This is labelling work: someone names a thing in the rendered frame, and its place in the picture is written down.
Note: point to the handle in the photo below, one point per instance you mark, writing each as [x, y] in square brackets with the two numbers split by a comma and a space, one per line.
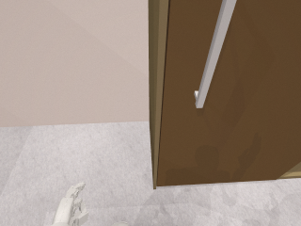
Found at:
[220, 31]

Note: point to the left robot hand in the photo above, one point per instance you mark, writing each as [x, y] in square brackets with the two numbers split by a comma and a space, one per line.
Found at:
[65, 211]

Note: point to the wardrobe door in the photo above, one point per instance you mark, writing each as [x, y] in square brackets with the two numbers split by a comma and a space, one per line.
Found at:
[296, 168]
[249, 128]

